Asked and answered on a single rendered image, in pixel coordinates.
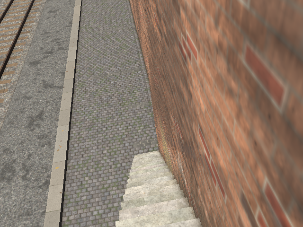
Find stairs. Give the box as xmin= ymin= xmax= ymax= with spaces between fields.
xmin=116 ymin=150 xmax=202 ymax=227

